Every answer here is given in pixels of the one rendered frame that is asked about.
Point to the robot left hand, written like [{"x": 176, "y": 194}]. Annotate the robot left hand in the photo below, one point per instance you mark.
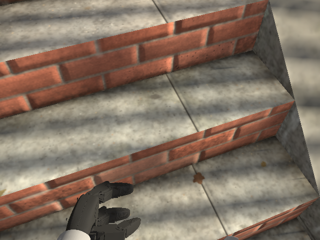
[{"x": 87, "y": 217}]

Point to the robot left forearm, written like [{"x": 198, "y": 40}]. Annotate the robot left forearm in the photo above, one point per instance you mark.
[{"x": 73, "y": 234}]

